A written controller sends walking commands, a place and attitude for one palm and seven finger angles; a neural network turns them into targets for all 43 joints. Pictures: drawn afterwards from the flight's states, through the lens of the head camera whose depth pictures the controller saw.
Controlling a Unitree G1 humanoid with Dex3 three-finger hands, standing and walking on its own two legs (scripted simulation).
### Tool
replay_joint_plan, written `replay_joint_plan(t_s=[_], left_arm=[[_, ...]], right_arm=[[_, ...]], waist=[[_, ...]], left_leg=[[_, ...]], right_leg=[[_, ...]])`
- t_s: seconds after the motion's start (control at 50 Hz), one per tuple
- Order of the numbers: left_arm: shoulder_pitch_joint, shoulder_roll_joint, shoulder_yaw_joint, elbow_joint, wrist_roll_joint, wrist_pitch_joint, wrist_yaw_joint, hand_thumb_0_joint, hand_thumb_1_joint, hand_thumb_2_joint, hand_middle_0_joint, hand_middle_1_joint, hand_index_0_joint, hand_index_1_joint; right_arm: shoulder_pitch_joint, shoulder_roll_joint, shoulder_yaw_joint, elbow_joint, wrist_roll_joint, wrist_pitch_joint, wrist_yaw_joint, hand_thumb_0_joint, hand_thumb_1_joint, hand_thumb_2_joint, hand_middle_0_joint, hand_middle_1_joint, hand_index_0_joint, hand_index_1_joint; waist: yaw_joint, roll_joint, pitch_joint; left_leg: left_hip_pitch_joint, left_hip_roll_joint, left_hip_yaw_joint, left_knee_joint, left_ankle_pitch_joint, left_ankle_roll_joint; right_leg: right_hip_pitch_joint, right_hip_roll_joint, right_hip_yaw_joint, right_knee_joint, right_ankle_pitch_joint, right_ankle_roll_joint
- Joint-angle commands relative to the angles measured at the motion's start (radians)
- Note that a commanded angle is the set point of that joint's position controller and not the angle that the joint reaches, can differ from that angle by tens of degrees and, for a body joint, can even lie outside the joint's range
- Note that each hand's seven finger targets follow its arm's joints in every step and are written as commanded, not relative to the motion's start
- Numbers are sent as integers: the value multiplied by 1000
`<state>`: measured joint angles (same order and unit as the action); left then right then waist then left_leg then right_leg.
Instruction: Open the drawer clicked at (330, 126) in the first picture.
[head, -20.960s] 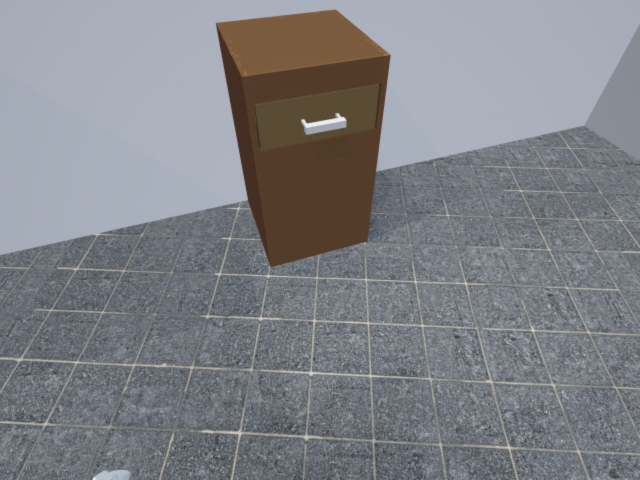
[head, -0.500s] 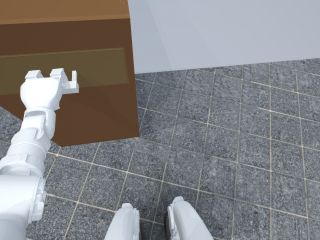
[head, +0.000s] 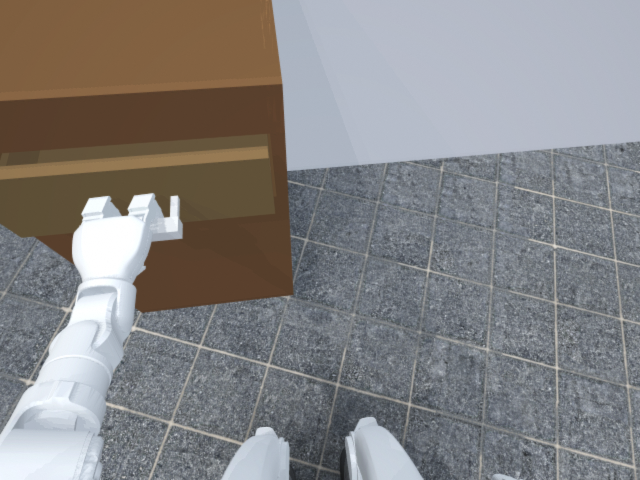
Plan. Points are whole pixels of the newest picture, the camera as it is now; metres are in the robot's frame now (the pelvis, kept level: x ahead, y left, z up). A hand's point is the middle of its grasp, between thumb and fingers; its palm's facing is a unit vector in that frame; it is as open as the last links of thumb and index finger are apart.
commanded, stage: pull the drawer open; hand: left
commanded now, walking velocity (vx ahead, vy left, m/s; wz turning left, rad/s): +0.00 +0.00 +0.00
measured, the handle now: (133, 219) +0.45 +0.26 -0.04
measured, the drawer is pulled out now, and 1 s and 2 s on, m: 0.04 0.17 0.28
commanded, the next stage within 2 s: none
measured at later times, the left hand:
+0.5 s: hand (130, 309) +0.33 +0.25 -0.06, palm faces -0.06 -0.07 -1.00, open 5.6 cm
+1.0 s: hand (126, 360) +0.27 +0.24 -0.06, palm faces -0.06 -0.05 -1.00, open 5.6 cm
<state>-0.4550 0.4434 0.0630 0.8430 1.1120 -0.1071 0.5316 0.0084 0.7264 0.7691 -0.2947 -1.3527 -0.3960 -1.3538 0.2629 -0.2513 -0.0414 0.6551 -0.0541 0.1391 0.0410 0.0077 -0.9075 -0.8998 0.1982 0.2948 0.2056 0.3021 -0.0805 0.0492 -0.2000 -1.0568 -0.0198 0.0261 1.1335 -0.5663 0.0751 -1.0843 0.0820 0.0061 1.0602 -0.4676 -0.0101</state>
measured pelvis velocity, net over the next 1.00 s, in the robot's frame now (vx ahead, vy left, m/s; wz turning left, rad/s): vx -0.01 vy -0.02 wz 0.02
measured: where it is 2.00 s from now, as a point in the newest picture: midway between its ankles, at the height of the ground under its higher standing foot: outside the picture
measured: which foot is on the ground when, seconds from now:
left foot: down 0.00-1.00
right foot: down 0.00-1.00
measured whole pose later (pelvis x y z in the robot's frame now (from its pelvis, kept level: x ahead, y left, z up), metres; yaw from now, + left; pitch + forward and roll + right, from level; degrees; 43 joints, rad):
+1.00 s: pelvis -0.01 -0.02 +0.00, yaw +1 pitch +22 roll -2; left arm 0.01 0.33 -0.01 0.51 1.12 -0.04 0.59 0.01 0.71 0.76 -0.31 -1.35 -0.42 -1.35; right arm 0.19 -0.24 -0.04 0.61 -0.06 0.10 0.04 0.01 -0.91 -0.90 0.20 0.29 0.21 0.30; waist -0.03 0.04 -0.22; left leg -0.94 -0.02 0.02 1.12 -0.56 0.06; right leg -0.98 0.08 -0.01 1.07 -0.48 -0.04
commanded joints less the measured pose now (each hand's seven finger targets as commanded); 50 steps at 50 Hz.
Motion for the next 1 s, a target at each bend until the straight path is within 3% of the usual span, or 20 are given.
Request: replay_joint_plan(t_s=[0.0, 0.06, 0.14, 0.16, 0.2, 0.24, 0.28, 0.34, 0.4, 0.42, 0.58, 0.62, 0.64, 0.7, 0.74, 0.78, 0.9, 0.94, 0.96, 0.98], left_arm=[[-60, 162, 48, -183, -19, 25, 52, 0, 900, 900, -400, -1350, -400, -1350], [-8, 164, 59, -202, -17, 38, 55, 0, 900, 900, -400, -1350, -400, -1350], [59, 151, 55, -262, -9, 52, 64, 0, 900, 900, -400, -1350, -400, -1350], [56, 115, 26, -277, -14, 56, 65, 0, 900, 900, -400, -1350, -400, -1350], [106, 109, 31, -273, -13, 63, 70, 0, 900, 900, -400, -1350, -400, -1350], [78, 119, 31, -301, -6, 62, 73, 0, 900, 900, -400, -1350, -400, -1350], [114, 124, 43, -299, -5, 66, 75, 0, 900, 900, -400, -1350, -400, -1350], [177, 112, 40, -347, -6, 70, 80, 0, 900, 900, -400, -1350, -400, -1350], [195, 80, 18, -356, -13, 75, 82, 0, 900, 900, -400, -1350, -400, -1350], [196, 98, 33, -371, -13, 74, 84, 0, 900, 900, -400, -1350, -400, -1350], [265, 59, 6, -413, 2, 83, 100, 0, 900, 900, -400, -1350, -400, -1350], [269, 41, -10, -442, -7, 86, 98, 0, 900, 900, -400, -1350, -400, -1350], [285, 60, 3, -446, 1, 85, 100, 0, 900, 900, -400, -1350, -400, -1350], [331, 21, -27, -461, -5, 85, 99, 0, 900, 900, -400, -1350, -400, -1350], [353, 28, -22, -486, 2, 83, 102, 0, 900, 900, -400, -1350, -400, -1350], [342, 36, -15, -479, 4, 80, 104, 0, 900, 900, -400, -1350, -400, -1350], [404, 38, -2, -499, 6, 62, 115, 0, 900, 900, -400, -1350, -400, -1350], [451, 38, 5, -526, 7, 59, 120, 0, 900, 900, -400, -1350, -400, -1350], [482, 58, 30, -512, 2, 63, 122, 0, 900, 900, -400, -1350, -400, -1350], [470, 30, 0, -532, 5, 62, 122, 0, 900, 900, -400, -1350, -400, -1350]], right_arm=[[111, -162, -64, -70, 2, -8, -11, 0, -900, -900, 200, 300, 200, 300], [98, -161, -64, -77, 3, -5, -14, 0, -900, -900, 200, 300, 200, 300], [73, -156, -61, -97, 3, -3, -10, 0, -900, -900, 200, 300, 200, 300], [65, -154, -62, -101, 3, -5, -9, 0, -900, -900, 200, 300, 200, 300], [58, -151, -62, -107, 3, -7, -9, 0, -900, -900, 200, 300, 200, 300], [48, -153, -59, -108, 2, -7, -11, 0, -900, -900, 200, 300, 200, 300], [41, -151, -59, -112, 3, -8, -12, 0, -900, -900, 200, 300, 200, 300], [26, -148, -57, -130, 4, -10, -10, 0, -900, -900, 200, 300, 200, 300], [11, -144, -57, -133, 5, -16, -10, 0, -900, -900, 200, 300, 200, 300], [6, -146, -55, -133, 3, -18, -11, 0, -900, -900, 200, 300, 200, 300], [-19, -140, -57, -144, 5, -29, -11, 0, -900, -900, 200, 300, 200, 300], [-29, -137, -56, -149, 5, -34, -11, 0, -900, -900, 200, 300, 200, 300], [-32, -137, -55, -149, 5, -33, -13, 0, -900, -900, 200, 300, 200, 300], [-45, -131, -53, -156, 7, -42, -14, 0, -900, -900, 200, 300, 200, 300], [-56, -130, -51, -160, 6, -46, -14, 0, -900, -900, 200, 300, 200, 300], [-60, -132, -50, -155, 4, -51, -16, 0, -900, -900, 200, 300, 200, 300], [-83, -126, -48, -162, 4, -70, -20, 0, -900, -900, 200, 300, 200, 300], [-89, -123, -48, -171, 3, -74, -20, 0, -900, -900, 200, 300, 200, 300], [-88, -125, -49, -169, 5, -75, -20, 0, -900, -900, 200, 300, 200, 300], [-97, -124, -48, -172, 3, -76, -18, 0, -900, -900, 200, 300, 200, 300]], waist=[[47, 34, -459], [55, 21, -439], [70, 61, -448], [61, 67, -425], [64, 26, -420], [60, 58, -417], [69, 30, -414], [89, 73, -431], [74, 30, -385], [80, 41, -387], [80, 35, -381], [80, 62, -374], [83, 44, -382], [76, 31, -353], [83, 49, -367], [74, 8, -337], [85, 9, -321], [95, 27, -360], [103, 12, -331], [89, 6, -331]], left_leg=[[417, 54, -89, -112, 792, -54], [415, 52, -86, -120, 796, -53], [459, 57, -97, -132, 840, -64], [459, 59, -97, -132, 819, -66], [443, 54, -91, -134, 786, -60], [458, 59, -101, -137, 799, -65], [440, 51, -89, -137, 768, -62], [473, 54, -99, -148, 800, -70], [433, 48, -85, -146, 724, -60], [428, 47, -91, -148, 727, -61], [444, 48, -99, -150, 677, -69], [443, 44, -96, -155, 669, -68], [446, 44, -95, -153, 667, -68], [425, 38, -86, -156, 620, -61], [435, 39, -89, -160, 621, -62], [399, 34, -77, -155, 560, -54], [353, 15, -62, -146, 477, -47], [374, 13, -57, -142, 512, -45], [359, 12, -60, -143, 506, -49], [356, 12, -57, -141, 498, -46]], right_leg=[[285, -20, -28, -60, 510, -35], [303, -21, -26, -63, 521, -37], [293, -24, -30, -62, 510, -38], [284, -22, -34, -70, 492, -40], [305, -20, -32, -78, 494, -40], [282, -24, -32, -70, 485, -40], [302, -23, -31, -75, 482, -42], [307, -24, -35, -68, 476, -45], [318, -21, -31, -85, 469, -47], [318, -23, -30, -76, 463, -49], [281, -20, -39, -75, 393, -48], [289, -20, -36, -80, 394, -53], [290, -20, -32, -78, 395, -51], [303, -19, -28, -89, 394, -53], [294, -21, -31, -82, 379, -53], [298, -20, -26, -91, 372, -54], [312, -21, -12, -84, 364, -60], [326, -24, -10, -79, 388, -58], [329, -22, -9, -78, 387, -62], [324, -23, -8, -82, 394, -58]])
